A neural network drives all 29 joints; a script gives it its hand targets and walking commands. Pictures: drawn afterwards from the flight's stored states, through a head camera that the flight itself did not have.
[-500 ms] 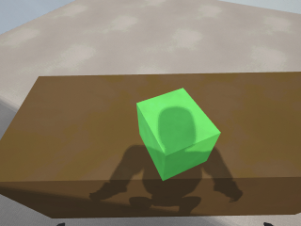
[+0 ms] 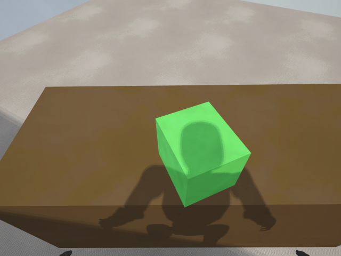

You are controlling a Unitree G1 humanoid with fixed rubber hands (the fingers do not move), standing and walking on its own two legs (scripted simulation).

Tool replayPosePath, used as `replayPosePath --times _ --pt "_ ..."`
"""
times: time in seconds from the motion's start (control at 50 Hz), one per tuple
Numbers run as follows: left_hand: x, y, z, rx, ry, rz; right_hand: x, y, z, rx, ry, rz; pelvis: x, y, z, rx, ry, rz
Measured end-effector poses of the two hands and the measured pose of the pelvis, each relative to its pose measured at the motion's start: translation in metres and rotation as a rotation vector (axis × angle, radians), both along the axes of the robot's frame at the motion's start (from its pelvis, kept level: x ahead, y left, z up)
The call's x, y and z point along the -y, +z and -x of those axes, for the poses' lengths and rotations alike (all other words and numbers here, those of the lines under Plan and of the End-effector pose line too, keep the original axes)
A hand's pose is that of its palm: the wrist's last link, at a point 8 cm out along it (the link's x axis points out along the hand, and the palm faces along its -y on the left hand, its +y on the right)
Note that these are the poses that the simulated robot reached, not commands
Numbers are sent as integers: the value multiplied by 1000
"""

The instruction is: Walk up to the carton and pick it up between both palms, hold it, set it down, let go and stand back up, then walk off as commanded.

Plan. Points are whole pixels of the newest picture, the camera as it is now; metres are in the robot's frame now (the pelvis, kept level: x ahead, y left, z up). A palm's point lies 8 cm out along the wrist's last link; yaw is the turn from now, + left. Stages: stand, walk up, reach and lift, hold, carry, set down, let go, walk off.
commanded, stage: stand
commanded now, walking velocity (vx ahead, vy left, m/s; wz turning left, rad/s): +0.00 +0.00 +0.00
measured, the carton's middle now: (196, 153) +0.41 -0.04 -0.06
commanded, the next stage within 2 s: walk up in 0.06 s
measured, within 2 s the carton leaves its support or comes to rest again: neither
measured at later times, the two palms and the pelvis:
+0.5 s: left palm out of the picture +0.08 +0.27 -0.13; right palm out of the picture +0.03 -0.41 -0.10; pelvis -0.02 -0.06 -0.02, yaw -2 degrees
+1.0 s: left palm out of the picture +0.04 +0.23 -0.11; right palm out of the picture +0.10 -0.40 -0.12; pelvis -0.02 -0.09 -0.02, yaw +2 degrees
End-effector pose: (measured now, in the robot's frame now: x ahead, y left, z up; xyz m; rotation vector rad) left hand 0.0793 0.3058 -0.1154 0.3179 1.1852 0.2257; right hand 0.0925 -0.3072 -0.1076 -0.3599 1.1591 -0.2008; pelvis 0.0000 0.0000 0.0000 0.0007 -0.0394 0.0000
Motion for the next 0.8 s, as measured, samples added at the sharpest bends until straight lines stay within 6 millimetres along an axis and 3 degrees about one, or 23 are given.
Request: replayPosePath --times 0.16,0.3,0.42,0.52,0.56,0.66,0.8 --pt "3 -1 3 -4 -10 7 7 4 0 12 -2 15 1 0 1 0 1 -1" --pt "1 -5 11 -36 -12 10 15 3 14 -1 -18 39 6 -3 5 -11 -7 -9" --pt "10 -5 5 -45 -25 -8 60 11 46 -9 -60 132 31 -9 15 -23 -28 1" --pt "40 -14 2 -15 -57 -34 107 -1 61 -32 -69 150 63 -25 20 -18 -40 3" --pt "57 -16 7 -9 -54 -25 115 -6 62 -36 -76 135 71 -26 22 -6 -27 12" --pt "88 -16 16 5 -38 7 109 -12 53 -25 -60 63 83 -21 21 -12 -11 -7" --pt "88 -20 17 47 5 -1 94 -20 38 -24 19 22 89 -25 25 0 14 -32"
